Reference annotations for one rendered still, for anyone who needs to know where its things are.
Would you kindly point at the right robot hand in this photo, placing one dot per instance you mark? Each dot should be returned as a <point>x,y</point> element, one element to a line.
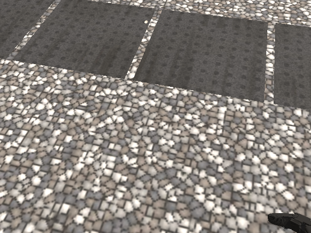
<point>296,222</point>

